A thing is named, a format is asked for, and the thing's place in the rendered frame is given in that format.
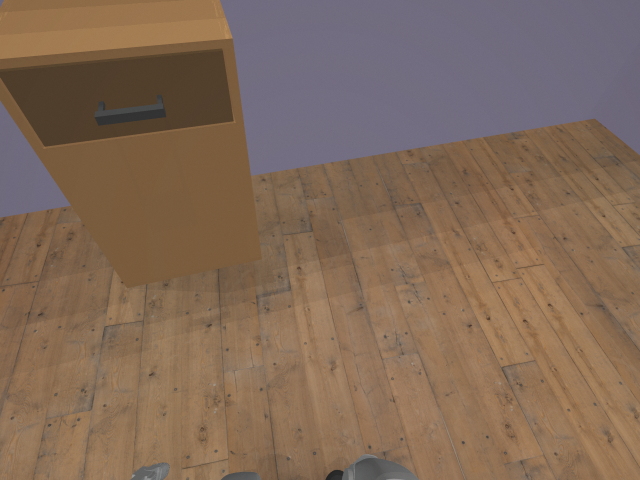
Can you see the right robot shin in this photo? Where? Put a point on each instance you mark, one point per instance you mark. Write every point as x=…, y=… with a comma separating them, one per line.
x=364, y=457

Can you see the handle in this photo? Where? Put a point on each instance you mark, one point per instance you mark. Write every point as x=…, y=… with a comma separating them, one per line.
x=105, y=117

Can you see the robot right thigh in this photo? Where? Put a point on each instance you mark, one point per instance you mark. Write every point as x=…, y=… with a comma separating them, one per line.
x=377, y=469

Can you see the cabinet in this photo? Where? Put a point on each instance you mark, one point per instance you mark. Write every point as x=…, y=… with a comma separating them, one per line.
x=159, y=205

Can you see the drawer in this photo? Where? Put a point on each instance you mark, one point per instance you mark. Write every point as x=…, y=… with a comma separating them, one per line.
x=60, y=100

